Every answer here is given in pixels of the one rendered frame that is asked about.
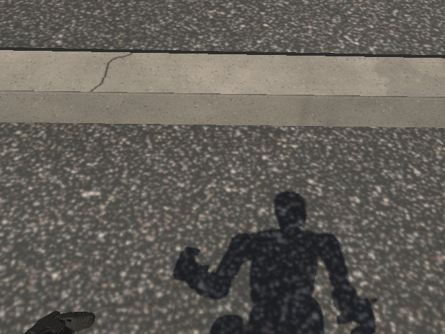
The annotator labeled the robot left hand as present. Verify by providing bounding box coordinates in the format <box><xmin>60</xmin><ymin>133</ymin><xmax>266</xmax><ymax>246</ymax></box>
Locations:
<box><xmin>22</xmin><ymin>311</ymin><xmax>95</xmax><ymax>334</ymax></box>

